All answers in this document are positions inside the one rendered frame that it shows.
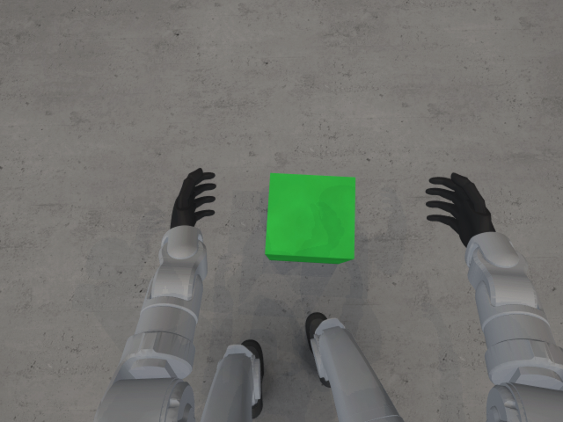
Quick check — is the right robot foot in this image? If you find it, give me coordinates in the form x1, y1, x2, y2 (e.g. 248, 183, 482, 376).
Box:
305, 312, 331, 388

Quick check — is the robot left hand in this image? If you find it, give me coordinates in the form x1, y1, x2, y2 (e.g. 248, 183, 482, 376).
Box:
170, 168, 216, 229

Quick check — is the carton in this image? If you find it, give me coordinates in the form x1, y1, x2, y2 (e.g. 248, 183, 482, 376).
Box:
265, 173, 355, 264

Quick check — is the robot right shin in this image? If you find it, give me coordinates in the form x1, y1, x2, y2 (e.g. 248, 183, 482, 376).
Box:
315, 317, 353, 336

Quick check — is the robot right hand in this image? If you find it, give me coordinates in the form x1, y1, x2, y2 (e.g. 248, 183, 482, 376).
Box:
426, 172, 496, 247

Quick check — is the robot left forearm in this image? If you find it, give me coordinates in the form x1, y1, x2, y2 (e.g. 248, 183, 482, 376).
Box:
93, 225, 208, 422

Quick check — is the right robot upper arm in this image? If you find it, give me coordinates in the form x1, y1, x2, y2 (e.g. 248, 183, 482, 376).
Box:
486, 382, 563, 422

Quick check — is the robot right forearm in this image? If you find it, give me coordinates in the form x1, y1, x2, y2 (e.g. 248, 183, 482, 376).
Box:
464, 232, 563, 391

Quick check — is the left robot upper arm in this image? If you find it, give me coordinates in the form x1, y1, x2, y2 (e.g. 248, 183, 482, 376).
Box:
96, 377, 195, 422

